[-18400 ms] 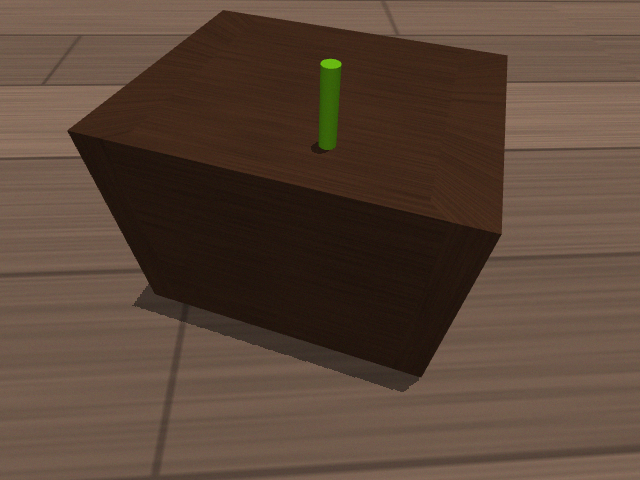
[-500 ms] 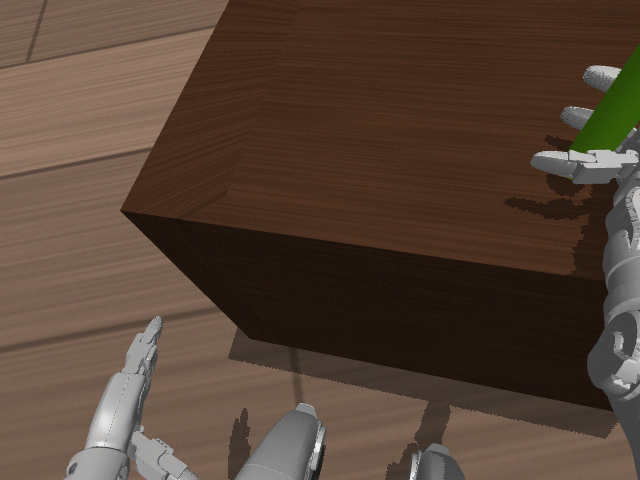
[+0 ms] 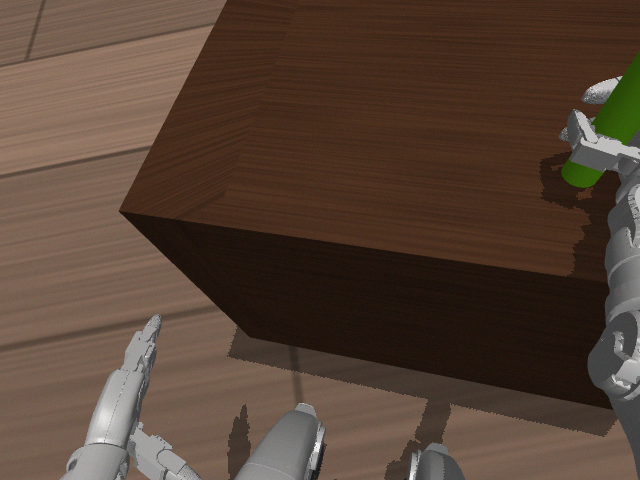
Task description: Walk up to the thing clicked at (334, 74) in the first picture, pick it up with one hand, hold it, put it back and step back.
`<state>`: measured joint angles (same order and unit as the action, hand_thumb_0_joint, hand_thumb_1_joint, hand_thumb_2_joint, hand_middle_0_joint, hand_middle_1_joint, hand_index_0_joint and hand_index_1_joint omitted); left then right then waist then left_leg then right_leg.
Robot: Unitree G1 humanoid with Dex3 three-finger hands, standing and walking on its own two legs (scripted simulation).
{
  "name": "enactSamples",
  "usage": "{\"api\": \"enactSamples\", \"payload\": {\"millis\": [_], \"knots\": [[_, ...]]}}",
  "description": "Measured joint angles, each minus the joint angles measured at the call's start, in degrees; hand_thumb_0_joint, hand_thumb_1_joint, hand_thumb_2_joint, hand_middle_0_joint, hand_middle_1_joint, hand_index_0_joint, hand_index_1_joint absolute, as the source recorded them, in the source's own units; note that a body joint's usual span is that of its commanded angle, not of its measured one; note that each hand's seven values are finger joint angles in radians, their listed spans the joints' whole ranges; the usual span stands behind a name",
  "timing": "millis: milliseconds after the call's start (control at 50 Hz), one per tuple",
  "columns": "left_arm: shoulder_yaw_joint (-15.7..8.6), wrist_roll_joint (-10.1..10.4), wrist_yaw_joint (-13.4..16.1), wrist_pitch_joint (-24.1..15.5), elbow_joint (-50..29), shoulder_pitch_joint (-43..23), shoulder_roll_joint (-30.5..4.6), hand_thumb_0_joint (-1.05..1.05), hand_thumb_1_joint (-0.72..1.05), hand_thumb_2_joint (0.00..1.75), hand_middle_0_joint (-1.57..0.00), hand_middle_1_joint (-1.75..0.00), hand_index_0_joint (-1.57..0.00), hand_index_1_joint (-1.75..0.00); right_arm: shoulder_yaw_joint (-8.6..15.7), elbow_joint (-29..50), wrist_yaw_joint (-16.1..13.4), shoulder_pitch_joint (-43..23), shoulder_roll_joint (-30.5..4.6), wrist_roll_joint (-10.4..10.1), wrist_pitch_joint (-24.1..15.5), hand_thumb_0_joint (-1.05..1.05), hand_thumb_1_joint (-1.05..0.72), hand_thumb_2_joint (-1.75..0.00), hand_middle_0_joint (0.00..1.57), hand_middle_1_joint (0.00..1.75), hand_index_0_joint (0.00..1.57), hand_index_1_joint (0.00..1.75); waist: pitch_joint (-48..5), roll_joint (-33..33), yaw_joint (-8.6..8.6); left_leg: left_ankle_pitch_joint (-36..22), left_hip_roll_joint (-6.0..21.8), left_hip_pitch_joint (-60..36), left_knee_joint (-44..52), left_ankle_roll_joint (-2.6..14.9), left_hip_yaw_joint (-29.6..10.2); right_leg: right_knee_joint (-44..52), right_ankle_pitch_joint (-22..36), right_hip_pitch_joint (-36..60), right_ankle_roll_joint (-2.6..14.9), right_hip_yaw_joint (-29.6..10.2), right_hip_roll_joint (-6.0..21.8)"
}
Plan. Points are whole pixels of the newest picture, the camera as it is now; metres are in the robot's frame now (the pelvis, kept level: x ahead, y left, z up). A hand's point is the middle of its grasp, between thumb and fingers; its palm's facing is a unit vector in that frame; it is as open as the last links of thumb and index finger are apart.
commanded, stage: settle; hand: right
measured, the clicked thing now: (621, 116) +0.54 -0.20 +0.11
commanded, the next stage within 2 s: lift in 0.80 s
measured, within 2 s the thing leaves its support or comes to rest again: leaves its support in 0.08 s
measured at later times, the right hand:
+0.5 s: hand (618, 94) +0.54 -0.18 +0.13, palm faces +0.13 +0.99 +0.01, open 5.1 cm
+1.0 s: hand (630, 73) +0.54 -0.18 +0.16, palm faces +0.13 +0.99 +0.01, open 5.1 cm
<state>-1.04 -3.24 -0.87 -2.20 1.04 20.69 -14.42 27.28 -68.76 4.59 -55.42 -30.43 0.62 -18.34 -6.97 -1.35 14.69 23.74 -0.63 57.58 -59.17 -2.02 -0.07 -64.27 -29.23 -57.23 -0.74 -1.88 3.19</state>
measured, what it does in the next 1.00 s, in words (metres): stands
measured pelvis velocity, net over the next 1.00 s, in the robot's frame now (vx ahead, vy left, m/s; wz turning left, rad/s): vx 0.01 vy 0.00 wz -0.01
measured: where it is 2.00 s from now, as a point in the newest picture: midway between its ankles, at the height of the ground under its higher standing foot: outside the picture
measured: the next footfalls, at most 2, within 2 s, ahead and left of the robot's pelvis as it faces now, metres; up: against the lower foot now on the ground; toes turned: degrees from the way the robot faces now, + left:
none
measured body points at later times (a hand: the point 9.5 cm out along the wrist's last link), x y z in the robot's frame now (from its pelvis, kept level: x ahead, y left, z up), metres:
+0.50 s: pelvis +0.01 +0.00 +0.02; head +0.12 -0.01 +0.46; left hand +0.16 +0.27 +0.00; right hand +0.53 -0.24 +0.13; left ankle +0.04 +0.15 -0.66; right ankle +0.01 -0.12 -0.66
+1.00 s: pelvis +0.01 +0.00 +0.03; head +0.11 -0.01 +0.47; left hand +0.16 +0.27 +0.00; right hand +0.53 -0.23 +0.16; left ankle +0.04 +0.15 -0.66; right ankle +0.01 -0.12 -0.66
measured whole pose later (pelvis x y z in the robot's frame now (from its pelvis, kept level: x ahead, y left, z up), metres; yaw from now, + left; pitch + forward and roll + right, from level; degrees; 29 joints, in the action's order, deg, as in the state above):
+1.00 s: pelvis +0.01 +0.00 +0.03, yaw -1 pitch +18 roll +1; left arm -0.8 -1.5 0.0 -4.1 10.2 19.2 -14.1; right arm 24.8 -68.1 5.4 -57.9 -28.7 -1.5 -12.7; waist -6.1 -1.3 11.3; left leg 21.2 0.1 46.6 -50.2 -1.8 -0.9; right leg -53.5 -25.7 -45.4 -0.8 -0.7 2.5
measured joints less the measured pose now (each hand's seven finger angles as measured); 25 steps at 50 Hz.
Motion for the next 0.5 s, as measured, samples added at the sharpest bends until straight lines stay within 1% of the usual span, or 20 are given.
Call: {"api": "enactSamples", "payload": {"millis": [40,100,120,160,220,280,320,380,440,500], "knots": [[0.3,0.1,0.1,-0.4,0.6,-0.1,0.2,-0.02,-0.55,0.06,-0.07,-0.06,-0.06,-0.06,-0.7,-0.5,0.1,-0.4,0.2,-0.3,0.1,-0.01,-0.18,-1.14,1.01,1.15,1.02,1.15,-0.1,0.1,-0.22,-0.1,0.1,-0.7,0.5,0.05,0.1,0.6,0.2,0.7,-0.03,0.0,-0.1],[1.0,0.1,0.0,-0.2,1.1,-0.4,0.6,-0.02,-0.55,0.06,-0.07,-0.06,-0.06,-0.06,-0.4,-0.3,-0.1,-0.6,0.3,-0.1,0.9,-0.01,-0.17,-1.15,1.02,1.13,1.03,1.14,-0.1,0.2,-0.3,-0.3,0.1,-1.8,1.4,0.08,0.1,1.5,0.4,1.8,-0.06,0.0,-0.1],[1.1,0.0,0.0,-0.3,1.2,-0.4,0.7,-0.02,-0.54,0.06,-0.07,-0.06,-0.06,-0.06,-0.6,-0.2,-0.4,-0.8,0.2,-0.2,1.0,-0.01,-0.17,-1.14,1.03,1.13,1.04,1.14,-0.1,0.1,-0.37,-0.4,0.1,-2.2,1.7,0.1,0.1,1.8,0.5,2.2,-0.07,-0.1,-0.1],[0.8,0.2,-0.1,-0.6,1.8,-0.2,0.8,-0.02,-0.54,0.06,-0.07,-0.06,-0.07,-0.06,-1.2,-1.2,-0.5,-1.7,0.1,-0.4,1.0,-0.01,-0.17,-1.15,1.03,1.13,1.04,1.14,0.1,0.1,-0.64,-0.5,0.2,-2.9,2.2,0.11,0.2,2.4,0.7,2.9,-0.06,-0.1,-0.2],[0.5,0.3,-0.1,-0.3,2.4,-0.3,0.5,-0.02,-0.54,0.06,-0.07,-0.06,-0.07,-0.06,-1.2,-0.9,-0.6,-2.0,-0.3,-0.3,1.6,-0.01,-0.17,-1.15,1.03,1.13,1.04,1.14,0.1,0.0,-0.83,-0.7,0.2,-3.6,3.0,0.09,0.0,3.2,1.0,3.7,-0.05,0.1,-0.2],[-0.1,0.5,0.0,-0.8,3.5,-0.2,0.1,-0.01,-0.54,0.06,-0.07,-0.06,-0.07,-0.06,-1.6,-2.2,-0.1,-3.0,-0.5,-0.7,1.6,-0.01,-0.17,-1.15,1.03,1.13,1.04,1.14,0.2,-0.1,-1.23,-0.9,0.3,-4.3,3.5,0.09,0.0,3.9,1.2,4.3,-0.03,0.2,-0.3],[-0.1,0.6,0.1,-0.3,3.8,-0.5,0.0,-0.02,-0.54,0.06,-0.07,-0.06,-0.07,-0.06,-1.3,-1.6,0.1,-2.9,-0.5,-0.6,2.3,-0.01,-0.17,-1.15,1.03,1.13,1.04,1.14,0.3,-0.1,-1.33,-1.0,0.3,-4.6,3.9,0.07,-0.2,4.4,1.4,4.8,-0.01,0.3,-0.3],[-0.2,0.7,0.3,-0.8,4.1,-0.6,0.0,-0.02,-0.54,0.06,-0.07,-0.06,-0.06,-0.06,-1.7,-1.9,0.6,-3.3,-0.3,-1.0,2.4,-0.01,-0.17,-1.15,1.03,1.13,1.04,1.14,0.4,0.0,-1.65,-1.1,0.4,-5.2,4.4,0.09,-0.3,5.1,1.6,5.5,-0.03,0.5,-0.4],[0.2,0.8,0.3,-0.8,4.5,-0.7,0.0,-0.02,-0.54,0.06,-0.07,-0.06,-0.06,-0.06,-1.3,-1.5,0.8,-2.9,0.1,-0.9,3.1,-0.01,-0.17,-1.15,1.03,1.13,1.04,1.14,0.4,0.0,-1.83,-1.3,0.4,-5.9,5.0,0.13,-0.4,5.9,1.9,6.3,-0.07,0.6,-0.4],[0.1,0.9,0.3,-1.3,5.2,-0.7,0.2,-0.02,-0.54,0.06,-0.07,-0.06,-0.06,-0.06,-1.8,-1.7,0.9,-3.0,0.3,-1.3,3.1,-0.01,-0.17,-1.14,1.03,1.13,1.04,1.14,0.4,0.0,-2.04,-1.4,0.5,-6.5,5.4,0.17,-0.3,6.5,2.0,6.9,-0.09,0.5,-0.5]]}}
